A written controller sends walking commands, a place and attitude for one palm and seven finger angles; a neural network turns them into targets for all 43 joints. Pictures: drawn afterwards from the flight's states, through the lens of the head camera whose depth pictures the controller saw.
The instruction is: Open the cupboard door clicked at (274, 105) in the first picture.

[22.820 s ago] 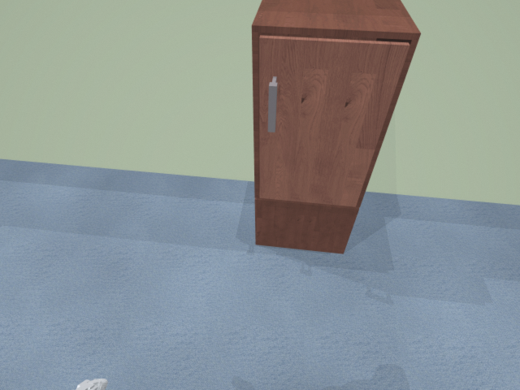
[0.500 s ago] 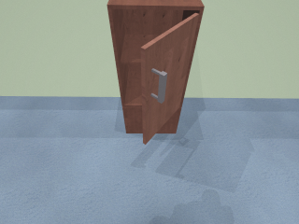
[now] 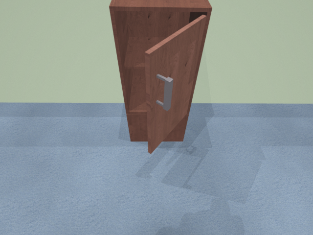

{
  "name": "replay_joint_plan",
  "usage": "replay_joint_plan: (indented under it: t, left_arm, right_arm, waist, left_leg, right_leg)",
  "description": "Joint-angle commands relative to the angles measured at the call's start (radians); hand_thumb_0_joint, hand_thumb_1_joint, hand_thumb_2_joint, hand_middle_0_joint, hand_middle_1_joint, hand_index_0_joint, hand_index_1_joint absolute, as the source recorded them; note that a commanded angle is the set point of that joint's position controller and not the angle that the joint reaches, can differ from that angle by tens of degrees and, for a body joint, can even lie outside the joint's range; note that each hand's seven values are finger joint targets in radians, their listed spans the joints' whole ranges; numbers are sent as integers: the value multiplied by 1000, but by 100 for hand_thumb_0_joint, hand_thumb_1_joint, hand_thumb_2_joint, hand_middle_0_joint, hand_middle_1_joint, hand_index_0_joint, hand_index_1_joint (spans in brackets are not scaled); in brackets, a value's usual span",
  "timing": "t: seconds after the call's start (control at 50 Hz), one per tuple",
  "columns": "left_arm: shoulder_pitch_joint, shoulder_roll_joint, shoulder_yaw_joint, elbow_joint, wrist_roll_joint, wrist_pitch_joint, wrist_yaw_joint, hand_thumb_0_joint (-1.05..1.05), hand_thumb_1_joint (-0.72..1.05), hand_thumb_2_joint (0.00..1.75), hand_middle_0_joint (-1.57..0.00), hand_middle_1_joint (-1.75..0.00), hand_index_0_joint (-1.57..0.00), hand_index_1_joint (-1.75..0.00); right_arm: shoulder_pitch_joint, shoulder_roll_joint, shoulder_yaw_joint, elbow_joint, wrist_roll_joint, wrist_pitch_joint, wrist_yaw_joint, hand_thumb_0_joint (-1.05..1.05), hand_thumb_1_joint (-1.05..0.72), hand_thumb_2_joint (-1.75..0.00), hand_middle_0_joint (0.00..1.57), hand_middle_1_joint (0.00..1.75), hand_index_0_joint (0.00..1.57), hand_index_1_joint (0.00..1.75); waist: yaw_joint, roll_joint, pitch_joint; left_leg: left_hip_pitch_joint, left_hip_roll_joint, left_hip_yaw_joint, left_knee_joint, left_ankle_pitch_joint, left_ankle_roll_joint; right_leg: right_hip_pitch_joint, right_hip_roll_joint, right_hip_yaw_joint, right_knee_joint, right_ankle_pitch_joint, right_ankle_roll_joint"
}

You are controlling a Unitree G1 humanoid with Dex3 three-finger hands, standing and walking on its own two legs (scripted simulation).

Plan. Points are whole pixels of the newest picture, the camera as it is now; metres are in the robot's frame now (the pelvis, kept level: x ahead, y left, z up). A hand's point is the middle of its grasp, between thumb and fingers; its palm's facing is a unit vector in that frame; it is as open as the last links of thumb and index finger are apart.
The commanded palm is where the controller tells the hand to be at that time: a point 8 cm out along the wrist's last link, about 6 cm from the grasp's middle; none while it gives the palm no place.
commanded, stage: walk to a spot facing it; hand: left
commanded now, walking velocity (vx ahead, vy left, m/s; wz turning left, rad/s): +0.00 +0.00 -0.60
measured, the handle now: (163, 92) +0.59 +0.01 +0.00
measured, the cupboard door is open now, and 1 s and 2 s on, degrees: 52 52 52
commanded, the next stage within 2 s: none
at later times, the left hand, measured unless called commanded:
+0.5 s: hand out of the picture +0.07 +0.15 -0.16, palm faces -0.15 -0.95 -0.29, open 7.4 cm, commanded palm none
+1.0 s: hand (109, 217) +0.20 +0.16 -0.18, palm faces -0.46 -0.86 -0.23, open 7.4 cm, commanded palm none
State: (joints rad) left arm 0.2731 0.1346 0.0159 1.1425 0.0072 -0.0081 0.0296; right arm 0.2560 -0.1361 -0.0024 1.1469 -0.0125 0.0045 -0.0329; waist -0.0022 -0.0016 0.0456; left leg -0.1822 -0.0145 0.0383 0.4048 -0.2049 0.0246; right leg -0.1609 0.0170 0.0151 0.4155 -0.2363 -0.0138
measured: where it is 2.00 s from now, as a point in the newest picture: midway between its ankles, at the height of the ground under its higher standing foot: outside the picture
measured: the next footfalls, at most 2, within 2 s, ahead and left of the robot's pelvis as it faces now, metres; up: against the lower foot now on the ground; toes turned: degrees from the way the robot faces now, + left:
left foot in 0.84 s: +0.12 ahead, +0.10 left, +0.00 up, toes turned -30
right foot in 1.18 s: -0.03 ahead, -0.14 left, +0.00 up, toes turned -44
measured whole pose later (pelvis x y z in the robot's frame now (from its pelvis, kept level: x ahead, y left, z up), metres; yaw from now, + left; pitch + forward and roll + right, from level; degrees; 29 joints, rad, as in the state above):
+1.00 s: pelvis +0.02 +0.00 +0.00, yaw -33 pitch +1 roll -2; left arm 0.18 0.29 0.11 0.90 0.02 0.06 -0.03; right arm 0.18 -0.19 -0.01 0.88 -0.03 0.02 -0.04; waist 0.04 -0.04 0.11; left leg -0.25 0.08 0.02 0.50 -0.28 -0.02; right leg -0.53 0.03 0.02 1.09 -0.46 0.06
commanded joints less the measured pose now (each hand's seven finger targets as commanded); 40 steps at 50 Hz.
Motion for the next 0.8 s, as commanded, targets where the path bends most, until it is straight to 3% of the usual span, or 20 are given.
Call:
replay_joint_plan:
  t: [0.0, 0.08, 0.14, 0.18, 0.22, 0.24, 0.26, 0.28, 0.3, 0.32, 0.36, 0.42, 0.48, 0.52, 0.6, 0.66, 0.7, 0.74, 0.76, 0.78]
  left_arm:
    - [47, 127, 41, -48, 6, 11, 1, 0, 90, 90, -20, -30, -20, -30]
    - [22, 135, 64, -96, 13, 31, -13, 0, 90, 90, -20, -30, -20, -30]
    - [22, 126, 75, -126, 16, 41, -25, 0, 90, 90, -20, -30, -20, -30]
    - [15, 122, 80, -146, 16, 46, -31, 0, 90, 90, -20, -30, -20, -30]
    - [33, 119, 84, -155, 16, 45, -37, 0, 90, 90, -20, -30, -20, -30]
    - [75, 118, 84, -146, 16, 39, -38, 0, 90, 90, -20, -30, -20, -30]
    - [116, 150, 92, -141, 22, 30, -35, 0, 90, 90, -20, -30, -20, -30]
    - [117, 260, 110, -143, 34, 21, -18, 0, 90, 90, -20, -30, -20, -30]
    - [140, 282, 113, -142, 18, 24, -9, 0, 90, 90, -20, -30, -20, -30]
    - [108, 259, 110, -156, 15, 26, 0, 0, 90, 90, -20, -30, -20, -30]
    - [37, 229, 112, -184, 12, 25, 8, 0, 90, 90, -20, -30, -20, -30]
    - [58, 231, 109, -196, 11, 13, 8, 0, 90, 90, -20, -30, -20, -30]
    - [85, 240, 112, -201, 11, 15, 7, 0, 90, 90, -20, -30, -20, -30]
    - [77, 240, 112, -213, 14, 20, 4, 0, 90, 90, -20, -30, -20, -30]
    - [70, 253, 116, -240, 20, 23, -2, 0, 90, 90, -20, -30, -20, -30]
    - [58, 263, 119, -254, 26, 25, -1, 0, 90, 90, -20, -30, -20, -30]
    - [30, 273, 124, -269, 25, 27, -1, 0, 90, 90, -20, -30, -20, -30]
    - [-16, 271, 123, -283, 19, 31, -3, 0, 90, 90, -20, -30, -20, -30]
    - [-42, 251, 118, -292, 15, 33, -3, 0, 90, 90, -20, -30, -20, -30]
    - [-30, 202, 107, -312, 4, 35, -9, 0, 90, 90, -20, -30, -20, -30]
  right_arm:
    - [64, -119, -40, -37, -4, 0, -19, 0, -90, -90, 20, 30, 20, 30]
    - [34, -167, -68, -86, -8, 13, -24, 0, -90, -90, 20, 30, 20, 30]
    - [9, -210, -87, -122, -12, 10, -24, 0, -90, -90, 20, 30, 20, 30]
    - [-9, -216, -91, -147, -16, 6, -22, 0, -90, -90, 20, 30, 20, 30]
    - [-57, -217, -90, -172, -20, 6, -20, 0, -90, -90, 20, 30, 20, 30]
    - [-81, -219, -90, -184, -19, 9, -19, 0, -90, -90, 20, 30, 20, 30]
    - [-97, -201, -91, -201, -10, 14, -17, 0, -90, -90, 20, 30, 20, 30]
    - [-88, -134, -86, -227, 3, 17, -14, 0, -90, -90, 20, 30, 20, 30]
    - [-129, -152, -83, -240, -1, 26, -9, 0, -90, -90, 20, 30, 20, 30]
    - [-126, -155, -86, -238, 1, 30, -7, 0, -90, -90, 20, 30, 20, 30]
    - [-138, -154, -87, -235, 0, 28, -5, 0, -90, -90, 20, 30, 20, 30]
    - [-162, -138, -79, -250, 0, 26, -3, 0, -90, -90, 20, 30, 20, 30]
    - [-191, -143, -79, -268, 2, 32, -7, 0, -90, -90, 20, 30, 20, 30]
    - [-207, -152, -79, -283, 2, 33, -9, 0, -90, -90, 20, 30, 20, 30]
    - [-241, -154, -79, -311, 3, 26, -7, 0, -90, -90, 20, 30, 20, 30]
    - [-250, -148, -77, -334, 10, 15, -7, 0, -90, -90, 20, 30, 20, 30]
    - [-216, -149, -75, -333, 16, 7, -10, 0, -90, -90, 20, 30, 20, 30]
    - [-141, -158, -76, -315, 19, 1, -14, 0, -90, -90, 20, 30, 20, 30]
    - [-84, -175, -80, -299, 19, -5, -18, 0, -90, -90, 20, 30, 20, 30]
    - [-41, -252, -89, -295, 7, -18, -24, 0, -90, -90, 20, 30, 20, 30]
  waist:
    - [-9, 9, 31]
    - [-8, 61, 46]
    - [6, 152, 5]
    - [12, 165, -20]
    - [38, 132, -8]
    - [61, 79, -18]
    - [81, -79, -26]
    - [65, -371, -32]
    - [96, -321, -12]
    - [60, -224, -14]
    - [35, -139, -22]
    - [40, -58, -94]
    - [53, -90, -94]
    - [53, -125, -77]
    - [57, -121, -63]
    - [59, -143, -78]
    - [43, -147, -105]
    - [3, -130, -118]
    - [-29, -84, -127]
    - [-38, 111, -147]
  left_leg:
    - [39, 144, -74, -22, 74, 16]
    - [18, 215, -120, -51, -55, 48]
    - [-1, 328, -186, -109, -65, 113]
    - [-13, 385, -184, -110, 13, 152]
    - [-58, 374, -109, -39, 101, 129]
    - [-70, 329, -44, 54, 130, 92]
    - [-123, 225, 30, 219, 34, 27]
    - [-310, 65, 134, 431, -287, -49]
    - [-354, 30, 28, 624, -414, -52]
    - [-380, 55, -47, 706, -356, -48]
    - [-415, 72, -71, 749, -268, -56]
    - [-407, 63, -71, 700, -221, -77]
    - [-414, 50, -76, 674, -199, -84]
    - [-410, 47, -83, 654, -199, -87]
    - [-379, 33, -86, 586, -208, -86]
    - [-322, 16, -86, 465, -247, -80]
    - [-260, 5, -89, 359, -236, -71]
    - [-99, -1, -90, 175, -120, -66]
    - [66, 33, -101, 39, -25, -64]
    - [214, 223, -291, -95, -39, -6]
  right_leg:
    - [-126, -89, 103, -21, 142, -34]
    - [-212, -42, 95, 77, 64, -31]
    - [-230, -3, 41, 291, -80, -17]
    - [-223, -22, 9, 407, -215, -5]
    - [-164, -46, 10, 342, -193, -7]
    - [-110, -41, 9, 220, -101, -7]
    - [-55, -75, 122, 36, 129, -23]
    - [30, -301, 454, -104, 327, -84]
    - [25, -349, 509, -123, 467, -140]
    - [26, -312, 471, -108, 402, -176]
    - [43, -263, 440, -66, 407, -168]
    - [142, -221, 387, -26, 548, -174]
    - [165, -198, 394, -30, 566, -144]
    - [142, -189, 414, -42, 521, -152]
    - [97, -182, 462, -48, 446, -176]
    - [84, -180, 504, -22, 486, -190]
    - [77, -169, 513, 3, 534, -183]
    - [-27, -129, 496, 45, 484, -133]
    - [-149, -89, 455, 90, 354, -87]
    - [-325, 29, 337, 200, 54, -34]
